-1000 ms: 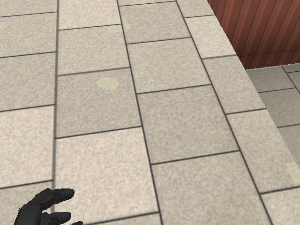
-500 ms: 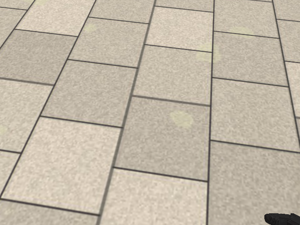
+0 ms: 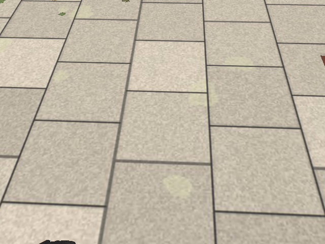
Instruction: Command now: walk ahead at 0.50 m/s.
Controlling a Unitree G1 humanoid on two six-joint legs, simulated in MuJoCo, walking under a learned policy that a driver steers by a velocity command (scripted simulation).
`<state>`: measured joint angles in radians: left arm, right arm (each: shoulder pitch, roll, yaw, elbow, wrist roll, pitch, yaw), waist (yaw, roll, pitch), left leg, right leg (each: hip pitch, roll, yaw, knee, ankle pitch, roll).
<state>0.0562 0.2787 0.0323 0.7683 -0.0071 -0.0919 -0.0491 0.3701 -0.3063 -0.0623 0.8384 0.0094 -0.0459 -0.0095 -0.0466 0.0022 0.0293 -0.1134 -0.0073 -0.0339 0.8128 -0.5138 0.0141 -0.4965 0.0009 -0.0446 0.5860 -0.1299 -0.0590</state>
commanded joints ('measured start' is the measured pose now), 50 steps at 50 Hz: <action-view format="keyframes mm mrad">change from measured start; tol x16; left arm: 1 281 169 50 20 -10 1 12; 22 293 202 63 115 -20 39 53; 25 395 23 2 66 4 23 49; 46 -55 41 33 -107 -13 57 -9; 50 214 146 95 -70 -20 66 -4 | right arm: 1 -28 -137 -19 -107 32 -53 10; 20 -403 -46 6 -215 7 -48 45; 26 94 -189 -57 -105 -19 -42 23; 31 -167 -45 -15 -103 -23 -64 23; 50 -121 -189 -66 -14 22 6 -20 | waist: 1 150 -156 -216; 20 122 -67 42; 24 -83 -23 -225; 26 -75 241 -427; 30 20 122 -63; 45 -28 28 76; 50 161 72 -109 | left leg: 1 -656 22 -90 490 17 23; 14 -501 116 17 -151 585 -36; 21 -458 71 11 -314 475 21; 24 121 123 -35 -305 474 106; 25 510 388 -458 -350 318 249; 26 503 427 -666 -482 180 273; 33 -55 268 -63 -677 434 165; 45 185 301 212 -646 656 137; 50 170 265 287 -161 1221 65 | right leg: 1 736 -338 614 -295 -280 -201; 7 339 -234 286 -426 96 -195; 19 500 -243 130 -407 171 -131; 23 496 -206 130 -133 466 -79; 24 341 -149 95 115 339 -43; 26 -180 28 163 655 -451 35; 27 -258 -27 176 712 -393 25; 40 -169 -128 89 208 185 61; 46 -205 -93 6 56 72 3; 50 223 55 -87 -9 -30 -96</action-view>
